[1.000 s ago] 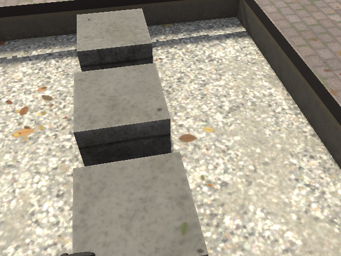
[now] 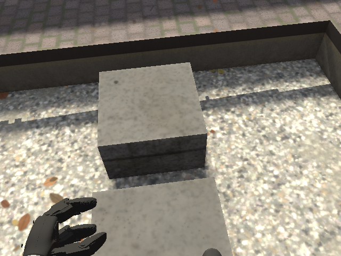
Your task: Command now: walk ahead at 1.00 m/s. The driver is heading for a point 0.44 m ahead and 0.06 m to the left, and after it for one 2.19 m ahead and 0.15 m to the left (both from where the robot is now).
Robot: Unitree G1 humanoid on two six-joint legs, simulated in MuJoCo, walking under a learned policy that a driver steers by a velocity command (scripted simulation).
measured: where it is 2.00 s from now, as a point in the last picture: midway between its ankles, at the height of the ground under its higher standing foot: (162, 113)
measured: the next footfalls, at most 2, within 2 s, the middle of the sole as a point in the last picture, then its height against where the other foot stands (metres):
right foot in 0.06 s outside the picture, level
left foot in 0.54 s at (148, 199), level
